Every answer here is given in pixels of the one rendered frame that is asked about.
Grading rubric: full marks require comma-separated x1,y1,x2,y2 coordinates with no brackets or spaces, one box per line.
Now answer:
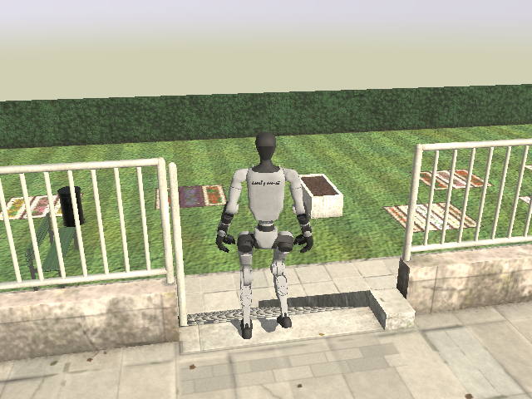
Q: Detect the stairs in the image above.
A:
187,306,353,326

